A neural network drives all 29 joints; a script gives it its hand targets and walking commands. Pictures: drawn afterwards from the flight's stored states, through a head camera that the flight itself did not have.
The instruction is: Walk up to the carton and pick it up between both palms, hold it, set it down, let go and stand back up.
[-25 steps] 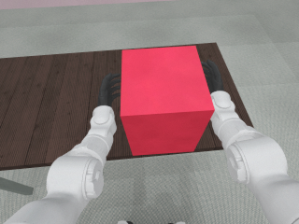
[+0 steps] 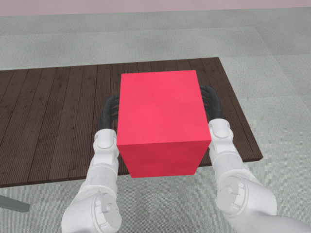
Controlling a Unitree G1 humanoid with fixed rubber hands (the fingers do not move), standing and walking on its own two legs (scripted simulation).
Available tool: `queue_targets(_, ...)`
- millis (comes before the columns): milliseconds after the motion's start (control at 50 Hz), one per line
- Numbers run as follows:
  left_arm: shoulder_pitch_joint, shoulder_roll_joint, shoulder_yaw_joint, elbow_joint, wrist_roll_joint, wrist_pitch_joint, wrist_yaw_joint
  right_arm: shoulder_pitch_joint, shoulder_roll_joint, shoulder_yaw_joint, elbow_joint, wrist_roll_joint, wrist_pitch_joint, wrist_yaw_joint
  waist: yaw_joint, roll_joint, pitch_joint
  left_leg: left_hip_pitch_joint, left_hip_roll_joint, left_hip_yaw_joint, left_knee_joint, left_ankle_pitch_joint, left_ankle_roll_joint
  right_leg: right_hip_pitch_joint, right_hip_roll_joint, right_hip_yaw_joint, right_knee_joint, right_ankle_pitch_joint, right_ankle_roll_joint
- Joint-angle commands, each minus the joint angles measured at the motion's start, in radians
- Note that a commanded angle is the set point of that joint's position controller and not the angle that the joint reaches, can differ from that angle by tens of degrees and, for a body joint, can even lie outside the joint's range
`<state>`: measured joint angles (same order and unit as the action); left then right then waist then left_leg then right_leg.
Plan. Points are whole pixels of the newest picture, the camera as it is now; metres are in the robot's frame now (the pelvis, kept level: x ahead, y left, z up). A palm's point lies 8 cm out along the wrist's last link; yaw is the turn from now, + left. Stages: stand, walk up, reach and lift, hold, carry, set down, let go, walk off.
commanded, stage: reach and lift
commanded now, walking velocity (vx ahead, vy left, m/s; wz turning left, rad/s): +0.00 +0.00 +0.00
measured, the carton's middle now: (160, 128) +0.39 -0.01 -0.02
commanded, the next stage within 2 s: none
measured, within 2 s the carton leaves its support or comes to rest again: leaves its support in 1.36 s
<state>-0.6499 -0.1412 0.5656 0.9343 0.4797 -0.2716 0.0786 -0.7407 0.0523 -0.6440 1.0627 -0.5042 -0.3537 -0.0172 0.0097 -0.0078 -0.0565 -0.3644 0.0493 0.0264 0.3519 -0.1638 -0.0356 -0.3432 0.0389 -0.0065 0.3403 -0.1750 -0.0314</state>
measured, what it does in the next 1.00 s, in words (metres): stands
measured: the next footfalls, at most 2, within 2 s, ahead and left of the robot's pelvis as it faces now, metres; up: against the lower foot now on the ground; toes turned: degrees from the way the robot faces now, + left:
none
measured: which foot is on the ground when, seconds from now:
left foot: down 0.00-1.00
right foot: down 0.00-1.00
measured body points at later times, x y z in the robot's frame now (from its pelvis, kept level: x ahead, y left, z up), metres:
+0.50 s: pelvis +0.01 +0.00 +0.00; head +0.07 +0.00 +0.45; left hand +0.39 +0.14 +0.02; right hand +0.42 -0.15 +0.04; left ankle -0.01 +0.14 -0.75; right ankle -0.02 -0.10 -0.75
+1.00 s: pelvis +0.01 +0.00 +0.00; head +0.07 +0.01 +0.45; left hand +0.39 +0.15 +0.02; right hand +0.41 -0.15 +0.04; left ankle -0.01 +0.14 -0.75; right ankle -0.02 -0.10 -0.75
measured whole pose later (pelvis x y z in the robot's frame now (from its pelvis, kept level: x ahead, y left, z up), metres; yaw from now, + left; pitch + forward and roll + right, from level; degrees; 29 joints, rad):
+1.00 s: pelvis +0.01 +0.00 +0.00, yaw +0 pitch +9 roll +0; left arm -0.59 -0.16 0.52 0.84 0.46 -0.23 0.08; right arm -0.70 0.05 -0.57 1.04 -0.42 -0.35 -0.01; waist 0.01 -0.02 -0.04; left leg -0.32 0.05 0.03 0.31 -0.15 -0.03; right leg -0.29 0.04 0.00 0.29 -0.16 -0.03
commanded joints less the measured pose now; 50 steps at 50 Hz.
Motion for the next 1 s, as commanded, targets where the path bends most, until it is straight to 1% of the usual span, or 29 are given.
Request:
queue_targets(0, -0.374, -0.384, -0.195, -0.055, 0.044, 0.015, -0.036, -0.350, 0.402, 0.225, 0.030, -0.022, -0.037, 0.124, 0.032, -0.001, -0.371, 0.230, -0.014, 0.096, 0.028, 0.353, -0.011, 0.164, -0.010, -0.071, 0.003, 0.338, 0.032)
queue_targets(40, -0.372, -0.403, -0.208, -0.085, 0.042, 0.026, -0.036, -0.353, 0.403, 0.237, 0.009, -0.012, -0.035, 0.126, 0.034, 0.016, -0.371, 0.228, -0.014, 0.098, 0.025, 0.343, -0.011, 0.168, -0.015, -0.069, 0.002, 0.337, 0.030)
queue_targets(60, -0.382, -0.413, -0.230, -0.100, 0.031, 0.028, -0.035, -0.359, 0.405, 0.237, 0.002, -0.009, -0.038, 0.129, 0.027, 0.015, -0.396, 0.245, -0.011, 0.095, 0.023, 0.345, -0.012, 0.162, -0.013, -0.075, -0.001, 0.332, 0.026)
queue_targets(120, -0.358, -0.414, -0.226, -0.096, 0.039, 0.031, -0.040, -0.343, 0.422, 0.257, -0.001, -0.004, -0.035, 0.131, 0.040, -0.003, -0.390, 0.231, -0.016, 0.104, 0.015, 0.312, 0.001, 0.197, -0.020, -0.070, -0.001, 0.343, 0.034)
queue_targets(140, -0.346, -0.407, -0.223, -0.094, 0.046, 0.031, -0.038, -0.333, 0.417, 0.253, -0.005, -0.006, -0.034, 0.129, 0.036, -0.001, -0.393, 0.229, -0.015, 0.103, 0.014, 0.317, 0.004, 0.205, -0.023, -0.067, 0.004, 0.357, 0.038)
queue_targets(160, -0.351, -0.418, -0.230, -0.101, 0.035, 0.029, -0.043, -0.333, 0.420, 0.249, 0.003, -0.016, -0.034, 0.127, 0.021, -0.017, -0.383, 0.220, -0.017, 0.101, 0.014, 0.305, 0.006, 0.209, -0.022, -0.067, 0.006, 0.367, 0.044)
queue_targets(180, -0.360, -0.405, -0.223, -0.100, 0.034, 0.023, -0.041, -0.339, 0.414, 0.251, -0.008, -0.017, -0.039, 0.124, 0.029, -0.028, -0.398, 0.209, -0.017, 0.103, 0.007, 0.289, 0.009, 0.214, -0.025, -0.066, 0.008, 0.367, 0.043)
queue_targets(200, -0.375, -0.416, -0.226, -0.104, 0.031, 0.021, -0.046, -0.341, 0.436, 0.244, -0.001, -0.021, -0.037, 0.125, 0.017, -0.020, -0.384, 0.202, -0.018, 0.104, 0.006, 0.281, 0.011, 0.208, -0.026, -0.068, 0.005, 0.362, 0.043)
queue_targets(280, -0.378, -0.435, -0.249, -0.097, 0.029, 0.013, -0.051, -0.333, 0.458, 0.265, -0.001, -0.020, -0.042, 0.131, 0.018, -0.021, -0.397, 0.209, -0.016, 0.098, 0.006, 0.301, 0.007, 0.218, -0.031, -0.071, 0.013, 0.419, 0.044)
queue_targets(340, -0.353, -0.437, -0.253, -0.075, 0.025, 0.007, -0.060, -0.327, 0.477, 0.288, 0.003, -0.012, -0.052, 0.125, 0.020, -0.044, -0.382, 0.163, -0.022, 0.098, -0.002, 0.294, 0.019, 0.262, -0.037, -0.060, 0.025, 0.472, 0.056)
queue_targets(380, -0.378, -0.446, -0.264, -0.080, 0.016, 0.004, -0.067, -0.337, 0.479, 0.282, 0.001, -0.018, -0.057, 0.121, 0.006, -0.028, -0.395, 0.142, -0.021, 0.097, -0.007, 0.268, 0.021, 0.269, -0.040, -0.061, 0.026, 0.472, 0.058)
queue_targets(400, -0.367, -0.439, -0.257, -0.066, 0.021, 0.004, -0.068, -0.326, 0.483, 0.283, 0.016, -0.024, -0.056, 0.120, 0.009, -0.046, -0.377, 0.147, -0.025, 0.098, -0.011, 0.271, 0.022, 0.277, -0.038, -0.061, 0.021, 0.471, 0.059)
queue_targets(420, -0.374, -0.450, -0.266, -0.077, 0.020, 0.003, -0.067, -0.332, 0.478, 0.276, 0.018, -0.024, -0.059, 0.120, -0.002, -0.023, -0.386, 0.168, -0.021, 0.094, -0.006, 0.286, 0.012, 0.256, -0.036, -0.065, 0.023, 0.474, 0.055)
queue_targets(440, -0.373, -0.445, -0.262, -0.066, 0.023, 0.004, -0.069, -0.331, 0.485, 0.281, 0.017, -0.029, -0.059, 0.119, 0.005, -0.037, -0.382, 0.165, -0.021, 0.095, -0.006, 0.294, 0.015, 0.265, -0.035, -0.065, 0.016, 0.471, 0.058)
queue_targets(480, -0.380, -0.449, -0.265, -0.067, 0.026, 0.005, -0.066, -0.338, 0.479, 0.271, 0.018, -0.017, -0.063, 0.119, 0.005, -0.019, -0.378, 0.174, -0.019, 0.093, -0.008, 0.291, 0.014, 0.243, -0.034, -0.066, 0.011, 0.452, 0.054)
queue_targets(580, -0.384, -0.449, -0.262, -0.083, 0.025, 0.010, -0.064, -0.331, 0.498, 0.293, 0.017, -0.006, -0.051, 0.123, 0.018, -0.024, -0.375, 0.167, -0.023, 0.097, -0.019, 0.271, 0.018, 0.263, -0.032, -0.066, 0.003, 0.424, 0.050)
queue_targets(600, -0.377, -0.450, -0.258, -0.082, 0.032, 0.010, -0.063, -0.328, 0.498, 0.295, 0.020, -0.006, -0.051, 0.123, 0.025, -0.007, -0.369, 0.168, -0.025, 0.101, -0.017, 0.268, 0.012, 0.266, -0.034, -0.064, 0.001, 0.411, 0.047)
queue_targets(640, -0.388, -0.453, -0.263, -0.082, 0.021, 0.010, -0.066, -0.325, 0.498, 0.294, 0.015, -0.007, -0.046, 0.123, 0.017, -0.021, -0.385, 0.162, -0.025, 0.099, -0.030, 0.246, 0.020, 0.267, -0.034, -0.062, -0.007, 0.394, 0.049)
queue_targets(680, -0.399, -0.459, -0.277, -0.090, 0.016, 0.010, -0.063, -0.334, 0.498, 0.293, 0.016, -0.001, -0.046, 0.123, 0.009, -0.006, -0.388, 0.175, -0.019, 0.091, -0.026, 0.268, 0.013, 0.252, -0.034, -0.065, -0.002, 0.403, 0.044)
queue_targets(700, -0.396, -0.467, -0.282, -0.093, 0.012, 0.006, -0.058, -0.334, 0.503, 0.298, 0.011, 0.004, -0.050, 0.123, 0.017, -0.002, -0.402, 0.190, -0.018, 0.089, -0.013, 0.311, 0.008, 0.243, -0.031, -0.066, -0.002, 0.415, 0.044)
queue_targets(720, -0.386, -0.472, -0.289, -0.088, 0.013, 0.008, -0.059, -0.317, 0.494, 0.294, 0.023, -0.002, -0.050, 0.122, 0.012, 0.005, -0.398, 0.201, -0.015, 0.094, -0.011, 0.316, 0.002, 0.242, -0.026, -0.069, -0.009, 0.403, 0.039)
queue_targets(760, -0.373, -0.461, -0.277, -0.081, 0.019, 0.011, -0.057, -0.319, 0.505, 0.302, 0.015, 0.006, -0.048, 0.121, 0.025, -0.013, -0.382, 0.186, -0.018, 0.092, -0.014, 0.298, 0.011, 0.238, -0.028, -0.067, -0.013, 0.399, 0.040)
queue_targets(800, -0.364, -0.470, -0.286, -0.083, 0.014, 0.014, -0.062, -0.314, 0.505, 0.312, 0.022, 0.006, -0.046, 0.120, 0.022, -0.016, -0.374, 0.177, -0.017, 0.090, -0.021, 0.296, 0.016, 0.256, -0.026, -0.061, -0.011, 0.413, 0.044)
queue_targets(820, -0.365, -0.479, -0.295, -0.083, 0.014, 0.017, -0.063, -0.323, 0.504, 0.320, 0.019, 0.012, -0.049, 0.119, 0.020, -0.003, -0.372, 0.182, -0.020, 0.095, -0.017, 0.308, 0.012, 0.261, -0.024, -0.063, -0.010, 0.420, 0.041)
queue_targets(880, -0.366, -0.487, -0.305, -0.088, 0.009, 0.020, -0.063, -0.318, 0.515, 0.324, 0.030, 0.012, -0.050, 0.115, 0.018, -0.006, -0.372, 0.200, -0.020, 0.095, -0.018, 0.307, 0.003, 0.259, -0.023, -0.068, -0.020, 0.406, 0.036)
queue_targets(900, -0.354, -0.478, -0.301, -0.075, 0.010, 0.021, -0.065, -0.308, 0.521, 0.337, 0.034, 0.021, -0.046, 0.115, 0.031, -0.006, -0.361, 0.176, -0.026, 0.098, -0.017, 0.298, 0.008, 0.270, -0.028, -0.056, -0.018, 0.421, 0.037)
queue_targets(940, -0.360, -0.475, -0.301, -0.078, 0.007, 0.023, -0.069, -0.315, 0.519, 0.340, 0.032, 0.026, -0.042, 0.113, 0.026, -0.007, -0.363, 0.160, -0.024, 0.094, -0.030, 0.277, 0.012, 0.292, -0.029, -0.058, -0.017, 0.413, 0.040)
queue_targets(960, -0.371, -0.483, -0.316, -0.071, -0.001, 0.027, -0.068, -0.330, 0.508, 0.344, 0.028, 0.033, -0.043, 0.113, 0.024, 0.009, -0.364, 0.163, -0.022, 0.093, -0.025, 0.291, 0.011, 0.278, -0.026, -0.060, -0.020, 0.410, 0.034)
queue_targets(980, -0.363, -0.487, -0.324, -0.079, -0.006, 0.026, -0.067, -0.327, 0.514, 0.356, 0.025, 0.039, -0.042, 0.113, 0.025, 0.003, -0.375, 0.169, -0.023, 0.092, -0.021, 0.303, 0.011, 0.284, -0.025, -0.057, -0.016, 0.432, 0.038)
